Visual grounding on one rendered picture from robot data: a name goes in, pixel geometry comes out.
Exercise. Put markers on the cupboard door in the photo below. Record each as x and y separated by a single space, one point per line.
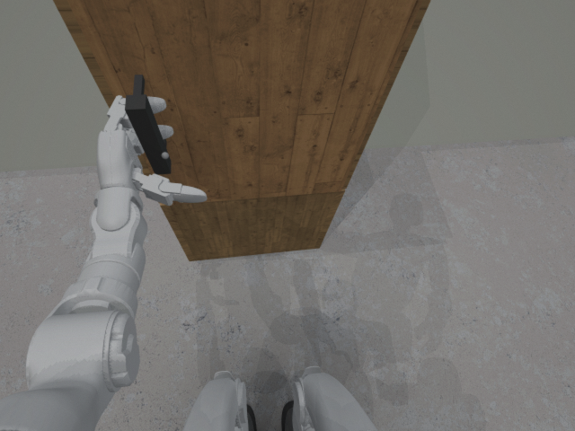
266 98

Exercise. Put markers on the robot right thigh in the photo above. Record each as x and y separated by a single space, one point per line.
323 402

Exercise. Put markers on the left robot forearm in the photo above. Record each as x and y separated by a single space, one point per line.
112 273

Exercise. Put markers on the robot right shin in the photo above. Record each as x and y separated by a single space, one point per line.
298 426

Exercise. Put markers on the handle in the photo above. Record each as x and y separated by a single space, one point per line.
143 121

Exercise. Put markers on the left robot upper arm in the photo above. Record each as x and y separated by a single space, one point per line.
77 363

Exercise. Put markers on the left robot hand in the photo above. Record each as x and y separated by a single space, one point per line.
117 149

